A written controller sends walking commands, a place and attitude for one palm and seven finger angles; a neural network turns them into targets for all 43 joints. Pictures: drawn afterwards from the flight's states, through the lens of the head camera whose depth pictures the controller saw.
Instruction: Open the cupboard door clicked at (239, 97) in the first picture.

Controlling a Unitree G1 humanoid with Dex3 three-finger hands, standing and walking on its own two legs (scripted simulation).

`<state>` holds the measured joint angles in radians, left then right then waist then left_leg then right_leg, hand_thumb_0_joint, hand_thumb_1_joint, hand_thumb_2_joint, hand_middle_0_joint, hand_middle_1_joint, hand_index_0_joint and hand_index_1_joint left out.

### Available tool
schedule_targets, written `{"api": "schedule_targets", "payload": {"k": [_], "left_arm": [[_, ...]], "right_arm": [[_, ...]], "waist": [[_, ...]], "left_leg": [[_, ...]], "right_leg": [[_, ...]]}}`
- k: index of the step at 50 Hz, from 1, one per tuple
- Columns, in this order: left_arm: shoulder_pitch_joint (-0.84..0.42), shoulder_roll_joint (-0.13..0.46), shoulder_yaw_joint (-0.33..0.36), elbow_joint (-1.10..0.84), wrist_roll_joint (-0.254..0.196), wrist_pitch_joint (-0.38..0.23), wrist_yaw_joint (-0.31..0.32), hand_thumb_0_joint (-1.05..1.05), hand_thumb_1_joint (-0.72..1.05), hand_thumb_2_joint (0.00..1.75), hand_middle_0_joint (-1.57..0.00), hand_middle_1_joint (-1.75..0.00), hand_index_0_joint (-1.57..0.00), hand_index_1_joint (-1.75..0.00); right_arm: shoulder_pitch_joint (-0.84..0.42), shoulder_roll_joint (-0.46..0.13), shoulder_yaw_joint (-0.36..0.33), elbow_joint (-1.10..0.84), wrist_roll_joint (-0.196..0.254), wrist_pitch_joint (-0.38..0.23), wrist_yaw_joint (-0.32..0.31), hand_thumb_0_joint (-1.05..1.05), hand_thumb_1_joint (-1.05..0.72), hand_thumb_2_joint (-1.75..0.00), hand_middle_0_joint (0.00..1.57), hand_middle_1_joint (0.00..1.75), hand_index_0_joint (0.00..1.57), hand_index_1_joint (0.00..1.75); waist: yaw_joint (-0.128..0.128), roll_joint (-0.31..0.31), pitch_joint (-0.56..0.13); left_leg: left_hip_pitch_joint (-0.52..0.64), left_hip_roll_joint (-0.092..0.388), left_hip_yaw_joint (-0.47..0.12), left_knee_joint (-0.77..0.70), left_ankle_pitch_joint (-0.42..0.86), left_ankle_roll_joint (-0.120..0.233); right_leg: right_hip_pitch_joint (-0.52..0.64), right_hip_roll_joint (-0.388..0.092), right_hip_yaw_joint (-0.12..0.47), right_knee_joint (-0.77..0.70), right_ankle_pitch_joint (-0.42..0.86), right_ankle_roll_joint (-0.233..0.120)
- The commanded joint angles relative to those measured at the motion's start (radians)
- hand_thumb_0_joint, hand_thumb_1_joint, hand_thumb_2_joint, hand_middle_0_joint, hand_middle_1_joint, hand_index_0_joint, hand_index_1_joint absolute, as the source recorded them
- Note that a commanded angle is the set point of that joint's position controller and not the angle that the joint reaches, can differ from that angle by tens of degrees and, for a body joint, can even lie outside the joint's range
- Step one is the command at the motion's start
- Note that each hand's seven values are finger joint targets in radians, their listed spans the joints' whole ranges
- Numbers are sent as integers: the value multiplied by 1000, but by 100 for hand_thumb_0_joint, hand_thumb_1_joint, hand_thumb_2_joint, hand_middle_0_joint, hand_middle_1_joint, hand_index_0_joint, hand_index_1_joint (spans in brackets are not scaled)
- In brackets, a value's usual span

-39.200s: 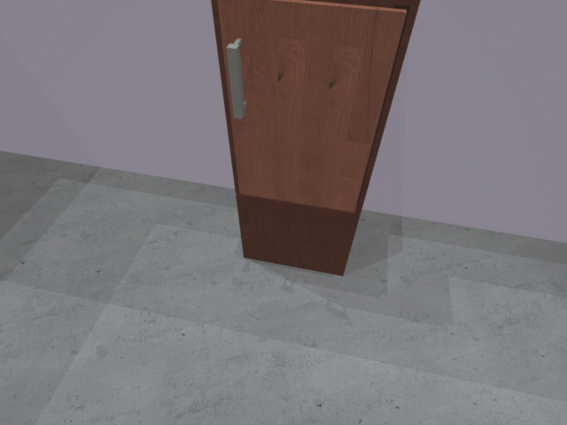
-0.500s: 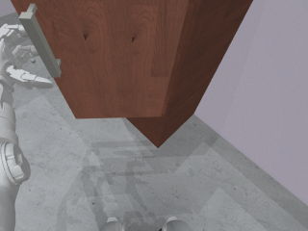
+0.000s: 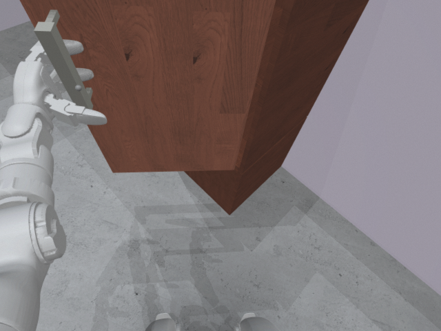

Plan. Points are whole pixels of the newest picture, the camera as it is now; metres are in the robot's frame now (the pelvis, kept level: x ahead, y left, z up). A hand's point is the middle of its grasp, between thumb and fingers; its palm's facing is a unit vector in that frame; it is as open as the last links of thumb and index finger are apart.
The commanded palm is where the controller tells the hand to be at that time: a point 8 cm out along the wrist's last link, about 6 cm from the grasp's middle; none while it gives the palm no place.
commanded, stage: slide the fingers in behind the handle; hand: left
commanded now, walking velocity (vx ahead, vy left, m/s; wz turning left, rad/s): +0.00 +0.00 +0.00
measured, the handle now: (71, 67) +0.57 +0.23 +0.12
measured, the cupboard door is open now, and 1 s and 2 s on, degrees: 49 50 92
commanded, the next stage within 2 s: close the thumb around the handle in 0.22 s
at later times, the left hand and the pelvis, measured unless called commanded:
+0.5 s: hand (74, 89) +0.50 +0.21 +0.13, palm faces -0.02 -1.00 +0.00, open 13.2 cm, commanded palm +0.48 +0.25 +0.12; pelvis +0.00 -0.01 +0.00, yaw -1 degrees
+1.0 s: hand (76, 89) +0.50 +0.20 +0.13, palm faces -0.03 -1.00 +0.00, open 5.9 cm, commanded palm +0.48 +0.25 +0.12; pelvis +0.00 +0.00 +0.00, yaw -1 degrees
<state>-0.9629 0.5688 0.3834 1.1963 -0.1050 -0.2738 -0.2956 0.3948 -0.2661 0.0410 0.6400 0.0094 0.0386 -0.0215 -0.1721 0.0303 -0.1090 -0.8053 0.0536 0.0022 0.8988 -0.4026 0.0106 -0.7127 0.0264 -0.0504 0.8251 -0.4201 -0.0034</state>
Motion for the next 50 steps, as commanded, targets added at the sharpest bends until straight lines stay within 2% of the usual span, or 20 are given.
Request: {"api": "schedule_targets", "payload": {"k": [1,4,5,8,11,14,16,18,19,22,25,30,32,35,37,41,43,44,47,50], "left_arm": [[-442,262,41,-226,-17,-86,-21,0,-50,30,-30,-120,-30,-120],[-434,276,52,-232,-28,-78,-39,0,-50,30,-30,-120,-30,-120],[-419,293,70,-242,-33,-83,-41,0,-50,30,-30,-120,-30,-120],[-430,287,54,-234,-30,-79,-46,0,-50,30,-30,-120,-30,-120],[-398,312,77,-236,-35,-81,-51,0,-50,30,-30,-120,-30,-120],[-403,282,49,-205,-39,-69,-57,0,-50,30,-30,-120,-30,-120],[-425,314,69,-228,-38,-77,-57,0,-50,30,-30,-120,-30,-120],[-409,317,72,-227,-36,-79,-58,0,-39,35,-31,-121,-31,-121],[-407,282,42,-219,-39,-76,-61,0,-33,37,-31,-122,-31,-122],[-430,331,73,-212,-36,-76,-59,0,-16,44,-32,-124,-32,-124],[-430,286,42,-220,-38,-79,-59,0,0,52,-34,-125,-34,-125],[-450,324,68,-210,-35,-76,-52,0,28,64,-36,-128,-36,-128],[-439,290,43,-234,-32,-80,-54,0,40,68,-36,-130,-36,-130],[-410,302,66,-224,-41,-81,-52,0,56,76,-38,-131,-38,-131],[-439,269,35,-222,-38,-77,-52,0,68,80,-38,-133,-38,-133],[-450,263,29,-194,-33,-69,-41,0,90,90,-40,-135,-40,-135],[-465,317,54,-180,-22,-65,-40,0,90,90,-40,-135,-40,-135],[-459,288,34,-179,-21,-64,-43,0,90,90,-40,-135,-40,-135],[-464,317,66,-227,-26,-85,-44,0,90,90,-40,-135,-40,-135],[-439,323,83,-221,-36,-87,-46,0,90,90,-40,-135,-40,-135]], "right_arm": [[169,-189,-72,-55,0,-10,-12,0,-90,-90,20,30,20,30],[170,-191,-73,-62,3,-4,-13,0,-90,-90,20,30,20,30],[173,-192,-71,-67,2,-3,-15,0,-90,-90,20,30,20,30],[171,-191,-71,-61,4,3,-18,0,-90,-90,20,30,20,30],[170,-192,-72,-63,6,6,-22,0,-90,-90,20,30,20,30],[168,-193,-73,-59,9,7,-23,0,-90,-90,20,30,20,30],[169,-197,-74,-57,8,5,-26,0,-90,-90,20,30,20,30],[171,-196,-74,-57,7,5,-26,0,-90,-90,20,30,20,30],[165,-193,-73,-58,9,4,-25,0,-90,-90,20,30,20,30],[166,-199,-73,-57,9,4,-29,0,-90,-90,20,30,20,30],[167,-195,-71,-60,8,1,-27,0,-90,-90,20,30,20,30],[175,-201,-72,-57,6,-1,-28,0,-90,-90,20,30,20,30],[167,-195,-73,-62,6,-1,-26,0,-90,-90,20,30,20,30],[171,-199,-74,-61,4,0,-24,0,-90,-90,20,30,20,30],[162,-195,-73,-59,7,0,-24,0,-90,-90,20,30,20,30],[167,-198,-71,-51,4,-3,-24,0,-90,-90,20,30,20,30],[175,-203,-68,-51,5,-3,-27,0,-90,-90,20,30,20,30],[171,-199,-70,-54,5,-4,-27,0,-90,-90,20,30,20,30],[179,-198,-71,-55,1,-8,-26,0,-90,-90,20,30,20,30],[182,-198,-70,-59,0,-6,-25,0,-90,-90,20,30,20,30]], "waist": [[1,110,-444],[3,95,-446],[16,111,-449],[3,89,-411],[15,109,-425],[-3,74,-368],[3,114,-399],[9,110,-409],[0,112,-389],[1,104,-389],[-6,126,-383],[-4,106,-404],[1,157,-434],[5,104,-421],[-6,126,-390],[-17,102,-370],[-13,97,-370],[-18,102,-370],[0,140,-442],[3,93,-428]], "left_leg": [[442,-22,-49,-66,457,19],[426,-24,-41,-72,441,23],[420,-28,-38,-70,456,24],[396,-26,-35,-79,408,26],[395,-29,-29,-81,428,27],[369,-28,-27,-87,367,30],[386,-29,-27,-87,370,29],[395,-28,-31,-86,385,27],[392,-29,-27,-88,373,27],[367,-30,-27,-86,354,30],[398,-28,-33,-86,370,28],[394,-27,-38,-81,374,29],[430,-25,-38,-79,407,22],[414,-24,-39,-78,403,24],[412,-22,-38,-83,377,22],[402,-21,-43,-85,357,23],[372,-22,-46,-88,337,24],[381,-23,-43,-87,336,24],[433,-21,-48,-77,402,19],[404,-22,-44,-77,413,23]], "right_leg": [[85,39,13,-82,424,-10],[111,40,16,-86,439,-7],[125,39,19,-85,448,-11],[117,38,19,-95,424,-5],[143,37,26,-94,454,-8],[119,37,26,-112,406,-3],[120,34,31,-108,405,-5],[121,34,26,-105,406,-8],[110,35,26,-110,397,-6],[124,33,34,-110,395,-4],[89,34,23,-106,380,-9],[101,36,26,-103,385,-8],[84,34,24,-96,396,-9],[99,38,21,-99,397,-10],[69,36,18,-103,370,-7],[51,37,17,-106,349,-7],[68,34,22,-104,339,-6],[58,34,21,-106,337,-6],[71,36,19,-91,374,-9],[101,39,17,-89,399,-9]]}}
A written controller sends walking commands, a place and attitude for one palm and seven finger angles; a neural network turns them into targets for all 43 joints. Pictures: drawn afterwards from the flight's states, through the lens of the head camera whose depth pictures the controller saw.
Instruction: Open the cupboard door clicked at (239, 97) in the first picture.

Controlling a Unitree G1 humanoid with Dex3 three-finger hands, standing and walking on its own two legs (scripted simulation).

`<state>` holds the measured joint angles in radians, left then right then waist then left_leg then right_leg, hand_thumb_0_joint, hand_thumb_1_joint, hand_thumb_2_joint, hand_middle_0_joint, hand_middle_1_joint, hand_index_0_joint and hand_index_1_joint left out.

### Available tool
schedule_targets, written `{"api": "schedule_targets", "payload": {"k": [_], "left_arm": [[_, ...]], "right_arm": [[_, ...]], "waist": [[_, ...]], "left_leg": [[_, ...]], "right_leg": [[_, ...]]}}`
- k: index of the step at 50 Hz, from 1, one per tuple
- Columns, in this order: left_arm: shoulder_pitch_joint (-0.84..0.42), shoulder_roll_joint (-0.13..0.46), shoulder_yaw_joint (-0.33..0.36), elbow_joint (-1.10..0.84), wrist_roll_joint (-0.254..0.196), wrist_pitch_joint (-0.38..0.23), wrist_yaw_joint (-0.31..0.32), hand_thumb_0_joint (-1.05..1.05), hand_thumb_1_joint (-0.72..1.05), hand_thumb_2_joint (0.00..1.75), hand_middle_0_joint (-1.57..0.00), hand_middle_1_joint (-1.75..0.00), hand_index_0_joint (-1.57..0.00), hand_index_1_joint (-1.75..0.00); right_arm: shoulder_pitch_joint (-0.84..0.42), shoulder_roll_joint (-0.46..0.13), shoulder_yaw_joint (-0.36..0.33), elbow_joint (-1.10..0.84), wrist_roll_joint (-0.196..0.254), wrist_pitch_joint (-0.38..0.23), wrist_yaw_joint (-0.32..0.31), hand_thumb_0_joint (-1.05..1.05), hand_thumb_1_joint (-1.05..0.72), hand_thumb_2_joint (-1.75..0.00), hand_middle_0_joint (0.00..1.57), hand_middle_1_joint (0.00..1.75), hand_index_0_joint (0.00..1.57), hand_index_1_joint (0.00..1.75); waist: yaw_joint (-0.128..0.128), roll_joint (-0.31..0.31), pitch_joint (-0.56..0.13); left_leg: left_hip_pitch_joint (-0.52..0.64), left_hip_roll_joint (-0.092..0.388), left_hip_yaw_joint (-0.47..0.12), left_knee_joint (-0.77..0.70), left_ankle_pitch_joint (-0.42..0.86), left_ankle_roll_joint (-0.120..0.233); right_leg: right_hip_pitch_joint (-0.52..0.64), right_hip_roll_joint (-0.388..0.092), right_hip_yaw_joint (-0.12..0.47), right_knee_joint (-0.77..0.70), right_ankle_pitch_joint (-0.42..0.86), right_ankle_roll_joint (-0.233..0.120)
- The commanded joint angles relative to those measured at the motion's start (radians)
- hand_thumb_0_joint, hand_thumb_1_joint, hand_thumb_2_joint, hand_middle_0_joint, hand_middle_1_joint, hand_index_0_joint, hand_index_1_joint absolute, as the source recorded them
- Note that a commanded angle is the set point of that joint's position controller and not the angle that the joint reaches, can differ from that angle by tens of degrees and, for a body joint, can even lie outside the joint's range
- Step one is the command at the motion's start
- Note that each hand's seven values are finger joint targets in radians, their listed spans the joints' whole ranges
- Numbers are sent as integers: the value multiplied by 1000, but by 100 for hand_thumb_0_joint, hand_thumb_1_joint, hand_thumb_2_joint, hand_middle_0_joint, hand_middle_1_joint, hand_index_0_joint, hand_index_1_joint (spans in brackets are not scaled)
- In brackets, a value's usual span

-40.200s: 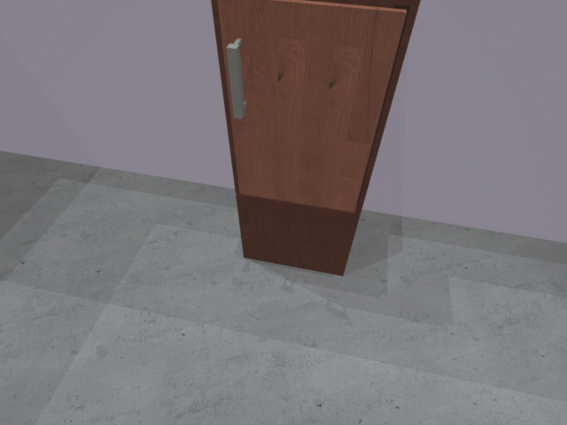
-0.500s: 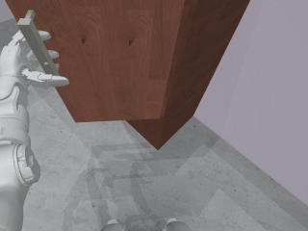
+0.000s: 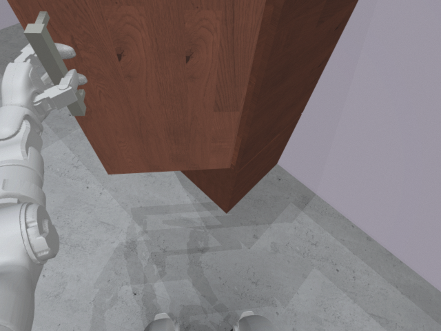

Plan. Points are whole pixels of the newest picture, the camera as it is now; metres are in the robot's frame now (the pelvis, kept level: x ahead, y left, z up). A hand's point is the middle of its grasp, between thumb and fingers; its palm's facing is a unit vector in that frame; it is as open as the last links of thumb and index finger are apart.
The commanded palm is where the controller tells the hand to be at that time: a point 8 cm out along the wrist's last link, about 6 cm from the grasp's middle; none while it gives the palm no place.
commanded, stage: close the thumb around the handle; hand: left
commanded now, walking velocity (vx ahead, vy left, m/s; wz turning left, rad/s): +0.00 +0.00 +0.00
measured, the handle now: (62, 68) +0.56 +0.23 +0.12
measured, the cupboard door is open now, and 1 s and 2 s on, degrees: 50 92 91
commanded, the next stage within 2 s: pull the door open along its arc in 0.02 s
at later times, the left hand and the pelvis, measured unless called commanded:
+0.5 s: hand (70, 115) +0.45 +0.20 +0.13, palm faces -0.04 -1.00 +0.00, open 6.1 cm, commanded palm +0.39 +0.25 +0.12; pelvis +0.01 +0.00 +0.01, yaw -1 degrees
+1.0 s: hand (140, 203) +0.29 +0.09 +0.13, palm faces +0.34 -0.94 +0.03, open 6.6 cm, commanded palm +0.24 +0.15 +0.12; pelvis +0.02 -0.03 +0.03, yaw +2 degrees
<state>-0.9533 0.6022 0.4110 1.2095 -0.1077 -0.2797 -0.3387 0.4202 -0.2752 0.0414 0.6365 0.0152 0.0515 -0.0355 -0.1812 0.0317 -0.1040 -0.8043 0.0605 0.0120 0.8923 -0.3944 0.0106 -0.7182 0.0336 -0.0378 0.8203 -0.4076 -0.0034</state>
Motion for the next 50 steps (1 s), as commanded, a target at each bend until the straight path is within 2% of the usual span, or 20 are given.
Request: {"api": "schedule_targets", "payload": {"k": [1,3,5,7,12,15,18,20,23,26,27,28,29,31,38,41,45,46,48,50], "left_arm": [[-436,269,40,-229,-32,-78,-6,0,90,90,-40,-135,-40,-135],[-457,288,42,-239,-24,-77,-2,0,90,90,-40,-135,-40,-135],[-437,268,38,-249,-26,-82,3,0,90,90,-40,-135,-40,-135],[-458,257,25,-245,-22,-79,8,0,90,90,-40,-135,-40,-135],[-327,229,33,-298,-40,-82,3,0,90,90,-40,-135,-40,-135],[-224,220,49,-366,-67,-76,-8,0,90,90,-40,-135,-40,-135],[-85,176,37,-437,-94,-54,-15,0,90,90,-40,-135,-40,-135],[11,152,35,-521,-117,-44,-15,0,90,90,-40,-135,-40,-135],[184,77,12,-649,-155,-14,-15,0,90,90,-40,-135,-40,-135],[363,4,-21,-801,-181,12,-5,0,90,90,-40,-135,-40,-135],[352,-16,118,-891,-242,30,144,0,90,90,-40,-135,-40,-135],[430,-123,27,-916,-220,52,219,0,90,90,-40,-135,-40,-135],[503,-188,0,-977,-205,69,279,0,90,90,-40,-135,-40,-135],[630,-197,16,-1076,-165,81,394,0,90,90,-40,-135,-40,-135],[887,-369,-163,-1411,17,193,688,0,90,90,-40,-135,-40,-135],[1002,-416,-222,-1481,45,247,737,0,90,90,-40,-135,-40,-135],[1042,-455,-272,-1539,55,257,747,0,90,90,-40,-135,-40,-135],[1059,-478,-295,-1548,57,255,746,0,90,90,-40,-135,-40,-135],[1026,-513,-343,-1556,74,247,749,0,90,90,-40,-135,-40,-135],[993,-548,-391,-1532,89,239,758,0,90,90,-40,-135,-40,-135]], "right_arm": [[147,-187,-70,-59,-4,-19,-9,0,-90,-90,20,30,20,30],[149,-189,-71,-57,-3,-15,-10,0,-90,-90,20,30,20,30],[152,-187,-73,-61,-5,-15,-9,0,-90,-90,20,30,20,30],[150,-187,-74,-53,-4,-14,-7,0,-90,-90,20,30,20,30],[133,-184,-80,-77,-2,-10,-2,0,-90,-90,20,30,20,30],[117,-180,-82,-101,3,-6,2,0,-90,-90,20,30,20,30],[79,-171,-83,-132,14,-1,5,0,-90,-90,20,30,20,30],[54,-164,-83,-155,20,-5,6,0,-90,-90,20,30,20,30],[4,-148,-86,-190,31,-15,11,0,-90,-90,20,30,20,30],[-48,-133,-81,-222,38,-36,18,0,-90,-90,20,30,20,30],[-87,-99,-80,-228,32,-53,23,0,-90,-90,20,30,20,30],[-106,-97,-80,-226,31,-69,32,0,-90,-90,20,30,20,30],[-116,-90,-83,-226,30,-82,41,0,-90,-90,20,30,20,30],[-141,-83,-83,-219,22,-92,46,0,-90,-90,20,30,20,30],[-275,-31,-61,-248,-18,-39,42,0,-90,-90,20,30,20,30],[-319,-23,-52,-257,-26,2,24,0,-90,-90,20,30,20,30],[-354,-5,-42,-248,-36,27,2,0,-90,-90,20,30,20,30],[-365,2,-38,-251,-37,29,2,0,-90,-90,20,30,20,30],[-372,5,-36,-249,-46,29,2,0,-90,-90,20,30,20,30],[-371,8,-35,-241,-53,22,1,0,-90,-90,20,30,20,30]], "waist": [[14,118,-430],[9,123,-409],[18,137,-420],[6,131,-409],[42,114,-442],[73,104,-471],[98,67,-431],[116,80,-427],[139,31,-387],[161,53,-352],[254,5,-333],[215,10,-296],[218,6,-284],[233,-24,-286],[246,-21,-222],[228,-101,-157],[220,-98,-95],[224,-59,-82],[210,-42,-77],[192,-82,-46]], "left_leg": [[408,-30,-48,-73,396,21],[399,-28,-51,-76,380,20],[423,-28,-54,-73,403,19],[429,-25,-58,-72,398,17],[444,-26,-47,-82,425,16],[445,-33,-34,-88,468,20],[428,-33,-22,-111,458,21],[433,-39,-8,-121,472,25],[427,-41,4,-148,469,27],[445,-46,11,-166,488,26],[390,-55,7,-177,462,13],[412,-52,14,-195,435,6],[416,-53,18,-199,429,2],[419,-53,20,-208,435,0],[472,-52,31,-256,419,-3],[483,-53,30,-275,356,1],[519,-59,30,-280,339,2],[526,-60,31,-288,335,0],[533,-63,27,-282,327,1],[537,-63,16,-274,304,4]], "right_leg": [[98,31,7,-88,383,-7],[88,30,5,-89,366,-8],[81,32,2,-85,367,-13],[60,32,1,-88,357,-10],[110,33,-1,-85,389,-11],[184,35,1,-83,452,-16],[227,33,0,-96,473,-14],[270,31,3,-103,506,-16],[324,26,3,-118,547,-12],[348,18,0,-121,570,-12],[364,21,-19,-131,532,-9],[355,24,-25,-136,503,-8],[351,22,-33,-139,493,-8],[392,16,-29,-139,504,-9],[480,-16,-12,-180,522,-14],[505,-26,5,-240,498,-6],[522,-35,30,-283,524,-3],[517,-39,30,-282,525,-3],[499,-43,30,-280,525,0],[475,-49,36,-297,500,6]]}}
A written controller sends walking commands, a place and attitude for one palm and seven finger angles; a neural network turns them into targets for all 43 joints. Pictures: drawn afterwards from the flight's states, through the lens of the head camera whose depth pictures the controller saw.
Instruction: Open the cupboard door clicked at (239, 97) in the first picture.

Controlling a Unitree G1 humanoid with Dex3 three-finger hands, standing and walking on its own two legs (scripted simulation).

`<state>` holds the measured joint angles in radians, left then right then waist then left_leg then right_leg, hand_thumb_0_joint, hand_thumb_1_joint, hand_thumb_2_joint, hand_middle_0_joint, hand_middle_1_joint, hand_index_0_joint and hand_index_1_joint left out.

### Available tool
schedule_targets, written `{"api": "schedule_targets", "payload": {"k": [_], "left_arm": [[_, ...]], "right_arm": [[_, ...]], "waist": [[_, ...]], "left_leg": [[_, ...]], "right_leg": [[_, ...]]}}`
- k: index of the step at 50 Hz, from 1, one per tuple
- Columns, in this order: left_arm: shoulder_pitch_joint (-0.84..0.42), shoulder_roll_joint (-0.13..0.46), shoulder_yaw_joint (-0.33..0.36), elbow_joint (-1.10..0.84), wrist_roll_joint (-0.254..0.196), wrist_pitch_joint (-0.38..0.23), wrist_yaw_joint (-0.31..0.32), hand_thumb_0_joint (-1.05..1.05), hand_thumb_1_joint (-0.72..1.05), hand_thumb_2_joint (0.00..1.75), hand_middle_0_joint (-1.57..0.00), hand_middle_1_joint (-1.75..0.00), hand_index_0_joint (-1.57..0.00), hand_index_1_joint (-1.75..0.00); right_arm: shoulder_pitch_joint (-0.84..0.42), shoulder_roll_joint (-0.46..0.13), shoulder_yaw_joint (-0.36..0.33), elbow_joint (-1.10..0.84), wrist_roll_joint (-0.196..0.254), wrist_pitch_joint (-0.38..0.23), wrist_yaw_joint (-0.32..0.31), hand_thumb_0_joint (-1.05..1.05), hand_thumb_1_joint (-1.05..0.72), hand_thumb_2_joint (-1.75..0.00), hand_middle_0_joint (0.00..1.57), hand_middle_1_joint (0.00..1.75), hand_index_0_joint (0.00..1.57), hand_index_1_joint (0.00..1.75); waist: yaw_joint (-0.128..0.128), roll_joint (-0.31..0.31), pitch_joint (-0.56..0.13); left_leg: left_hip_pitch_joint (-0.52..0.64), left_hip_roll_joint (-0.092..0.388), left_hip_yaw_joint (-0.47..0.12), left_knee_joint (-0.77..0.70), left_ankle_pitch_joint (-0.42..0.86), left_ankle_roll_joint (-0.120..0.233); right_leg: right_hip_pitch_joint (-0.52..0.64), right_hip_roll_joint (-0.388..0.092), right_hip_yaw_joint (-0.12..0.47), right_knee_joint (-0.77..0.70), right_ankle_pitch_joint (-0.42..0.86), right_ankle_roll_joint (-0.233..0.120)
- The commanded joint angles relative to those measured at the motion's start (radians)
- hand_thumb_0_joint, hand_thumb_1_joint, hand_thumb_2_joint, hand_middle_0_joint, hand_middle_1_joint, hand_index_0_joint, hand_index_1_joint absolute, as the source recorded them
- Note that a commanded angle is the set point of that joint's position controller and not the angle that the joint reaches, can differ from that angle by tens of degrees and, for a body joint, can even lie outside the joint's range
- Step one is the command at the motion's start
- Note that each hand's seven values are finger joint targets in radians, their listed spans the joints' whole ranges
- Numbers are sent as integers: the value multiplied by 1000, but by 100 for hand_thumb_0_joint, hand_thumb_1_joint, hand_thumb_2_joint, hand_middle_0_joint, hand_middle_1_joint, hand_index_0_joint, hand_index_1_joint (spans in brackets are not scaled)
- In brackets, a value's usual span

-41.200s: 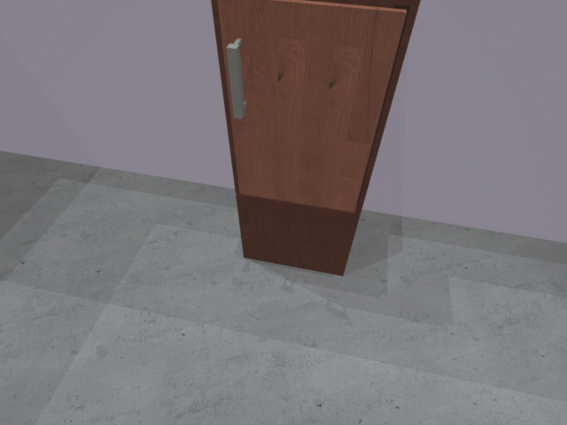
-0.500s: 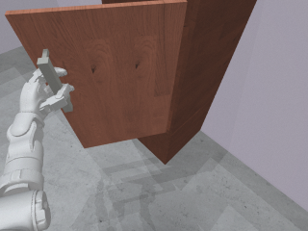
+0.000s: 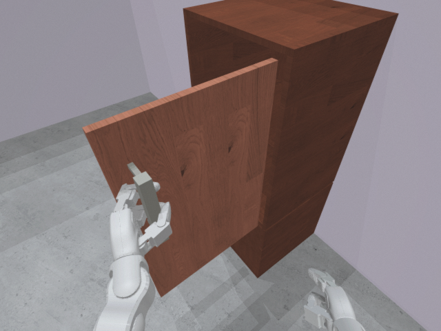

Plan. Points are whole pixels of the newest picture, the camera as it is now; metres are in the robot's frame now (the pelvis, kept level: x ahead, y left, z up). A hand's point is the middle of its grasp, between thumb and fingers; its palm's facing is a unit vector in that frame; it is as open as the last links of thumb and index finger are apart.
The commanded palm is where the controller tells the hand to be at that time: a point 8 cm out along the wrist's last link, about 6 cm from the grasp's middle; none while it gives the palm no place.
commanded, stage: open thumb and fingers to let go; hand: left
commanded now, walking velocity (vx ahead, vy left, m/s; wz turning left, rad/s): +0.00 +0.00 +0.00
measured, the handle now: (148, 204) +0.32 +0.15 +0.09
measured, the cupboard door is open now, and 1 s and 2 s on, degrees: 92 91 93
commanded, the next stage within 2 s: slide the hand sideways off the handle in 0.92 s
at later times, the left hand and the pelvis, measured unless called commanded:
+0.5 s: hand (167, 221) +0.28 +0.11 +0.10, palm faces +0.34 -0.94 +0.01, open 10.1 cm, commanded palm +0.24 +0.16 +0.09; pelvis -0.02 -0.01 +0.00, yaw +2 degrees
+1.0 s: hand (165, 223) +0.28 +0.11 +0.10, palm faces +0.30 -0.95 +0.02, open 14.7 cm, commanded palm +0.24 +0.16 +0.09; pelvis -0.03 +0.02 +0.00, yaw +1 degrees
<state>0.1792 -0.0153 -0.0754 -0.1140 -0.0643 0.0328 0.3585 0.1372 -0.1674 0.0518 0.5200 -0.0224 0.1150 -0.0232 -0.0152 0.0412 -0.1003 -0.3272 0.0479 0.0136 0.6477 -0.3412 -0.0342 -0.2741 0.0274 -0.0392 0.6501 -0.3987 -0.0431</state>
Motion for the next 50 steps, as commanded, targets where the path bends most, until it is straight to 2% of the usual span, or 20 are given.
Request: {"api": "schedule_targets", "payload": {"k": [1,4,5,7,9,12,14,17,24,25,28,31,36,38,40,41,45,46,48,50], "left_arm": [[-166,50,69,-207,49,-79,65,0,90,90,-40,-135,-40,-135],[-220,-32,-42,-206,78,-95,74,0,90,90,-40,-135,-40,-135],[-300,-43,-72,-188,90,-99,80,0,90,90,-40,-135,-40,-135],[-337,7,-28,-153,93,-110,82,0,76,84,-39,-134,-39,-134],[-369,7,-27,-137,90,-122,70,0,62,78,-38,-132,-38,-132],[-389,6,-17,-100,57,-135,49,0,41,69,-36,-130,-36,-130],[-370,25,18,-79,38,-146,36,0,27,63,-35,-128,-35,-128],[-400,26,22,-63,27,-161,32,0,6,54,-34,-126,-34,-126],[-385,39,48,-36,21,-179,37,0,-43,33,-30,-121,-30,-121],[-382,59,65,-16,27,-179,40,0,-50,30,-30,-120,-30,-120],[-441,27,28,-33,37,-184,49,0,-50,30,-29,-115,-29,-115],[-408,12,22,-12,43,-173,64,0,-50,30,-27,-100,-27,-100],[-422,-17,-18,-37,66,-155,89,0,-50,30,-22,-75,-22,-75],[-436,-35,-39,-50,78,-146,99,0,-50,30,-21,-65,-21,-65],[-418,-19,-23,-56,89,-136,113,0,-50,30,-19,-55,-19,-55],[-408,-45,-47,-57,88,-129,115,0,-50,30,-18,-50,-18,-50],[-445,-70,-69,-62,96,-107,135,0,-50,30,-15,-30,-15,-30],[-452,-65,-63,-50,93,-103,140,0,-50,30,-15,-30,-15,-30],[-462,-74,-74,-62,93,-97,146,0,-50,30,-15,-30,-15,-30],[-486,-88,-92,-58,103,-87,154,0,-50,30,-15,-30,-15,-30]], "right_arm": [[-94,-103,-46,-123,-18,-45,-10,0,-90,-90,20,30,20,30],[-91,-103,-50,-119,-28,-62,-4,0,-90,-90,20,30,20,30],[-86,-107,-50,-106,-27,-67,-5,0,-90,-90,20,30,20,30],[-91,-113,-56,-95,-28,-74,-15,0,-90,-90,20,30,20,30],[-91,-110,-57,-89,-27,-79,-23,0,-90,-90,20,30,20,30],[-90,-110,-55,-76,-20,-88,-31,0,-90,-90,20,30,20,30],[-88,-111,-57,-70,-20,-94,-37,0,-90,-90,20,30,20,30],[-88,-112,-56,-61,-14,-102,-36,0,-90,-90,20,30,20,30],[-88,-113,-58,-65,-15,-116,-32,0,-90,-90,20,30,20,30],[-89,-115,-59,-59,-14,-115,-33,0,-90,-90,20,30,20,30],[-94,-109,-57,-57,-15,-115,-31,0,-90,-90,20,30,20,30],[-92,-110,-58,-65,-16,-113,-26,0,-90,-90,20,30,20,30],[-92,-110,-57,-75,-18,-99,-18,0,-90,-90,20,30,20,30],[-97,-107,-57,-80,-19,-94,-16,0,-90,-90,20,30,20,30],[-91,-108,-58,-80,-20,-87,-13,0,-90,-90,20,30,20,30],[-101,-105,-56,-86,-19,-83,-12,0,-90,-90,20,30,20,30],[-106,-102,-53,-86,-21,-71,-10,0,-90,-90,20,30,20,30],[-112,-104,-52,-83,-19,-68,-11,0,-90,-90,20,30,20,30],[-118,-102,-51,-85,-19,-65,-10,0,-90,-90,20,30,20,30],[-113,-103,-49,-82,-20,-62,-9,0,-90,-90,20,30,20,30]], "waist": [[20,-86,-51],[9,-93,-82],[-15,-118,-62],[1,-127,-87],[9,-109,-113],[13,-134,-114],[26,-152,-130],[25,-123,-116],[39,-152,-103],[41,-146,-92],[32,-99,-97],[39,-111,-101],[32,-102,-106],[33,-77,-108],[40,-79,-119],[38,-86,-111],[31,-67,-104],[27,-84,-93],[31,-53,-105],[24,-62,-111]], "left_leg": [[56,-51,11,-26,241,48],[65,-54,-1,-10,236,50],[64,-53,-7,-3,219,53],[56,-59,-9,-1,189,54],[59,-64,-8,-3,186,55],[58,-64,-9,-14,181,55],[52,-65,-8,-18,191,55],[55,-63,-7,-26,187,54],[49,-64,0,-37,175,55],[52,-63,1,-37,171,56],[70,-62,3,-41,171,56],[73,-59,2,-46,177,55],[77,-52,-5,-50,194,53],[81,-49,-6,-48,191,51],[83,-46,-12,-46,209,49],[77,-45,-13,-50,201,48],[81,-41,-22,-45,192,45],[74,-39,-25,-50,183,43],[73,-40,-27,-48,177,41],[77,-38,-36,-46,176,40]], "right_leg": [[21,-49,41,-126,477,47],[-2,-58,37,-107,478,51],[-31,-60,38,-117,445,52],[-29,-67,55,-127,396,53],[-18,-73,65,-131,392,54],[-3,-76,67,-142,396,58],[21,-78,72,-142,429,63],[9,-73,65,-142,395,57],[10,-70,66,-159,349,58],[3,-69,66,-170,319,54],[-19,-61,50,-160,278,42],[-22,-52,31,-150,274,37],[-33,-40,5,-121,275,27],[-44,-35,-1,-114,258,22],[-33,-30,-6,-105,269,16],[-39,-31,-9,-103,258,16],[-59,-24,-22,-98,229,10],[-64,-24,-24,-98,217,11],[-65,-22,-24,-92,206,8],[-73,-19,-31,-84,199,6]]}}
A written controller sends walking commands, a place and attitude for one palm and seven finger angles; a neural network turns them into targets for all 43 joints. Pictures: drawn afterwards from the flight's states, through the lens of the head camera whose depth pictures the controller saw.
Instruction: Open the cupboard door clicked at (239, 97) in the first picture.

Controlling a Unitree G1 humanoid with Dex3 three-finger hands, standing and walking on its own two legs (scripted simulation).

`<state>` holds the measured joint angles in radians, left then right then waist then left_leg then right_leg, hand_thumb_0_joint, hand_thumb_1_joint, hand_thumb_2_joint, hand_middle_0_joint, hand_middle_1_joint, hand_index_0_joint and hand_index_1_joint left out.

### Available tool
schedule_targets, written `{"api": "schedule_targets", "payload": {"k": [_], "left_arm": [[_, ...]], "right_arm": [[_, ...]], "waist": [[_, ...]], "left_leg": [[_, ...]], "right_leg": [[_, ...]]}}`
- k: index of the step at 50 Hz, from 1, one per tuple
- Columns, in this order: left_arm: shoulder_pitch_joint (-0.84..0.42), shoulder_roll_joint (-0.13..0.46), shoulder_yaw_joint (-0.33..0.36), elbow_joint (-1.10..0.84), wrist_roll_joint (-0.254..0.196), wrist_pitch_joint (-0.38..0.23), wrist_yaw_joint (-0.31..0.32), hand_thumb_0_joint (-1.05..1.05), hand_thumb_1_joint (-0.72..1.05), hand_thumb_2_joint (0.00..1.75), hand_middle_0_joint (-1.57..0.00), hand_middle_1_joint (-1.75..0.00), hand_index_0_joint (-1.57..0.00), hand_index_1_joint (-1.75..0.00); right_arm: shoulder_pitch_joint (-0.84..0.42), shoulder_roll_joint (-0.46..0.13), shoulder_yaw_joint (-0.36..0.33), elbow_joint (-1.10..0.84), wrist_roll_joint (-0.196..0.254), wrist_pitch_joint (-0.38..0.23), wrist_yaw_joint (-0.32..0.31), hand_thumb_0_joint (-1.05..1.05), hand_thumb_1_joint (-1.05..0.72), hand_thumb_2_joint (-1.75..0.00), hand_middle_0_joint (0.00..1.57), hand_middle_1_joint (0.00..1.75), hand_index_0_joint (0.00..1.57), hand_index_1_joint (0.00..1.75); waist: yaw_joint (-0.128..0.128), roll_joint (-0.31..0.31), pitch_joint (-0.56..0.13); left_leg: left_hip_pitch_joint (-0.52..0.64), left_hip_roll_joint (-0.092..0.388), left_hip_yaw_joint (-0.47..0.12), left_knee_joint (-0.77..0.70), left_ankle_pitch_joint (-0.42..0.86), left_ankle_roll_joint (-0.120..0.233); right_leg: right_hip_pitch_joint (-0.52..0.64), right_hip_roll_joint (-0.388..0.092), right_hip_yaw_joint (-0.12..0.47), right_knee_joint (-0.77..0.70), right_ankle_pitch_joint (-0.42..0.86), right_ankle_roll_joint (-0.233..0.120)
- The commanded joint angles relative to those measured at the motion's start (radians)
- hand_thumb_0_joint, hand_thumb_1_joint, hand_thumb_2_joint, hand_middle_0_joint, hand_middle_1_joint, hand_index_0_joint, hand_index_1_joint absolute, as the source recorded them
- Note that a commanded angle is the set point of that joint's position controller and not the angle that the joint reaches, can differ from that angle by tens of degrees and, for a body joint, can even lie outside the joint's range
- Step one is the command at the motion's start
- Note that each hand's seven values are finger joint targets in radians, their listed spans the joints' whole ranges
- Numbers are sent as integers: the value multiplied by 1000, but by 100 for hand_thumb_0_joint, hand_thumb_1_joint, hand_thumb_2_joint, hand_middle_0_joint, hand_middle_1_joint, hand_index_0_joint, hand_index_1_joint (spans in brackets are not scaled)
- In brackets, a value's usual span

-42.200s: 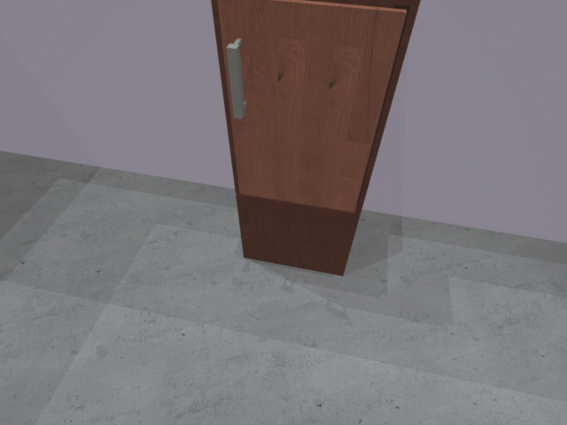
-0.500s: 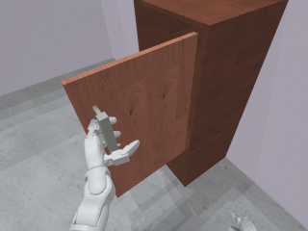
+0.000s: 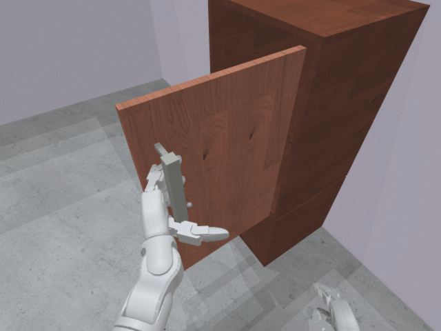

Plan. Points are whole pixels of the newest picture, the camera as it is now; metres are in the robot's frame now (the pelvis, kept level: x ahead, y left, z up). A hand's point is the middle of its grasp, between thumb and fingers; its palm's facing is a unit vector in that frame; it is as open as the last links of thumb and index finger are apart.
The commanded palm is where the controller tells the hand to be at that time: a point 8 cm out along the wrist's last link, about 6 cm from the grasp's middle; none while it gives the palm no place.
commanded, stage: slide the hand sideways off the handle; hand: left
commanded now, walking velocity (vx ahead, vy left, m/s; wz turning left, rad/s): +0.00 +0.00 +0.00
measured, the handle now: (171, 185) +0.35 +0.12 +0.10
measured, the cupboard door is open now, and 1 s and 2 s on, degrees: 91 93 93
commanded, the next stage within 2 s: draw the hand back to the body in 1.22 s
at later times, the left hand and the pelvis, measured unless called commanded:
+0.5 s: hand (185, 223) +0.27 +0.08 +0.10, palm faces -0.14 -0.99 -0.02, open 16.1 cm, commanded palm +0.24 +0.15 +0.10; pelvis -0.01 +0.00 +0.00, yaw -1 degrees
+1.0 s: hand (145, 251) +0.22 +0.14 +0.09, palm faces -0.05 -1.00 -0.06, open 16.3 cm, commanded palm +0.19 +0.20 +0.10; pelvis +0.01 -0.02 -0.01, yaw +1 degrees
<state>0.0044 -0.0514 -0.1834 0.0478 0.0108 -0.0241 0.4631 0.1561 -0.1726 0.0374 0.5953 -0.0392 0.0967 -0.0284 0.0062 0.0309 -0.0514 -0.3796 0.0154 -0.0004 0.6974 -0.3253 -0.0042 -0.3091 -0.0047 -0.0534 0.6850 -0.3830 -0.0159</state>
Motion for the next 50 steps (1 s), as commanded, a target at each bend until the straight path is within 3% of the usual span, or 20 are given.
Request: {"api": "schedule_targets", "payload": {"k": [1,2,3,4,6,8,9,11,14,17,20,22,27,28,30,39,41,44,48,50], "left_arm": [[-306,-56,15,-217,27,-27,52,0,-50,30,-15,-30,-15,-30],[-274,41,-144,-185,108,-74,-157,0,-50,30,-15,-30,-15,-30],[-315,118,-53,-242,66,-122,-266,0,-50,30,-15,-30,-15,-30],[-341,139,-63,-274,45,-152,-352,0,-50,30,-15,-30,-15,-30],[-335,142,-70,-232,-32,-167,-504,0,-50,30,-15,-30,-15,-30],[-347,138,-24,-217,-126,-153,-578,0,-50,30,-15,-30,-15,-30],[-329,108,-18,-195,-165,-139,-584,0,-50,30,-15,-30,-15,-30],[-274,113,40,-168,-209,-115,-558,0,-50,30,-15,-30,-15,-30],[-247,145,82,-189,-182,-112,-503,0,-50,30,-15,-30,-15,-30],[-220,157,76,-217,-142,-120,-476,0,-50,30,-15,-30,-15,-30],[-173,213,125,-214,-131,-124,-473,0,-50,30,-15,-30,-15,-30],[-161,225,141,-247,-134,-126,-481,0,-50,30,-15,-30,-15,-30],[-16,250,195,-285,-158,-123,-504,0,-50,30,-15,-30,-15,-30],[12,255,202,-303,-163,-122,-509,0,-50,30,-15,-30,-15,-30],[47,283,231,-326,-171,-125,-518,0,-50,30,-15,-30,-15,-30],[198,317,267,-469,-223,-193,-605,0,-50,30,-15,-30,-15,-30],[206,343,288,-466,-240,-200,-628,0,-50,30,-15,-30,-15,-30],[229,371,329,-455,-261,-209,-670,0,-50,30,-15,-30,-15,-30],[273,383,354,-457,-293,-218,-716,0,-50,30,-15,-30,-15,-30],[315,400,380,-450,-309,-217,-731,0,-50,30,-15,-30,-15,-30]], "right_arm": [[-135,-97,-36,-159,-3,-44,-3,0,-90,-90,20,30,20,30],[-56,-133,-38,-123,-5,-38,4,0,-90,-90,20,30,20,30],[-51,-128,-45,-156,11,-40,-6,0,-90,-90,20,30,20,30],[-59,-129,-41,-170,16,-49,-16,0,-90,-90,20,30,20,30],[-65,-128,-27,-181,38,-71,-28,0,-90,-90,20,30,20,30],[-78,-129,-18,-199,57,-99,-37,0,-90,-90,20,30,20,30],[-92,-128,-16,-206,64,-115,-39,0,-90,-90,20,30,20,30],[-93,-133,-13,-207,70,-145,-36,0,-90,-90,20,30,20,30],[-77,-140,-20,-208,63,-169,-24,0,-90,-90,20,30,20,30],[-70,-138,-21,-215,59,-178,-7,0,-90,-90,20,30,20,30],[-66,-144,-23,-214,56,-179,-4,0,-90,-90,20,30,20,30],[-72,-139,-22,-223,58,-180,-5,0,-90,-90,20,30,20,30],[-67,-135,-24,-238,58,-186,-4,0,-90,-90,20,30,20,30],[-66,-135,-25,-242,59,-188,-4,0,-90,-90,20,30,20,30],[-60,-138,-28,-244,58,-191,-5,0,-90,-90,20,30,20,30],[-26,-146,-41,-248,63,-247,-20,0,-90,-90,20,30,20,30],[-20,-154,-41,-243,65,-260,-25,0,-90,-90,20,30,20,30],[-15,-160,-42,-237,65,-272,-35,0,-90,-90,20,30,20,30],[-15,-165,-42,-236,69,-293,-42,0,-90,-90,20,30,20,30],[-8,-168,-44,-237,71,-303,-43,0,-90,-90,20,30,20,30]], "waist": [[5,-56,-163],[-78,-124,-137],[-44,-79,-191],[-38,-21,-227],[-53,3,-185],[-46,-3,-161],[-40,-18,-135],[-17,-37,-121],[-1,-79,-142],[-1,-53,-133],[8,-67,-120],[11,-30,-122],[30,-38,-134],[30,-25,-132],[25,-57,-129],[4,-20,-147],[-4,-46,-127],[-4,-68,-128],[5,-29,-134],[7,-59,-142]], "left_leg": [[129,-5,-19,-95,160,11],[153,-4,-22,-90,201,23],[151,-5,-20,-88,209,26],[178,-12,-15,-85,213,29],[176,-14,-24,-87,180,28],[161,-15,-41,-102,113,23],[149,-14,-46,-110,74,20],[129,-13,-57,-129,24,13],[118,-13,-54,-134,23,14],[114,-9,-44,-136,30,14],[97,-12,-32,-134,21,18],[101,-13,-21,-129,35,17],[100,-16,-4,-120,95,19],[97,-17,3,-116,107,18],[87,-18,4,-106,124,22],[86,-30,7,-49,170,26],[61,-33,2,-34,161,28],[35,-38,-1,-17,153,29],[30,-40,-7,-8,161,27],[20,-39,-10,2,170,27]], "right_leg": [[-39,13,-15,-119,185,-20],[-84,9,14,-95,262,-13],[-59,7,13,-85,290,-18],[-43,4,21,-82,308,-20],[-69,9,12,-88,275,-19],[-80,19,-5,-101,198,-19],[-95,22,-14,-111,157,-16],[-96,25,-28,-115,105,-13],[-86,24,-25,-110,94,-10],[-87,21,-19,-102,93,-12],[-76,24,-7,-116,81,-12],[-68,22,0,-118,95,-13],[-26,24,5,-120,172,-10],[-20,24,8,-119,195,-9],[-11,26,12,-121,224,-4],[-29,21,28,-95,329,11],[-34,14,39,-97,336,17],[-30,3,60,-100,350,28],[-26,-3,67,-94,359,26],[-16,-6,72,-92,392,33]]}}
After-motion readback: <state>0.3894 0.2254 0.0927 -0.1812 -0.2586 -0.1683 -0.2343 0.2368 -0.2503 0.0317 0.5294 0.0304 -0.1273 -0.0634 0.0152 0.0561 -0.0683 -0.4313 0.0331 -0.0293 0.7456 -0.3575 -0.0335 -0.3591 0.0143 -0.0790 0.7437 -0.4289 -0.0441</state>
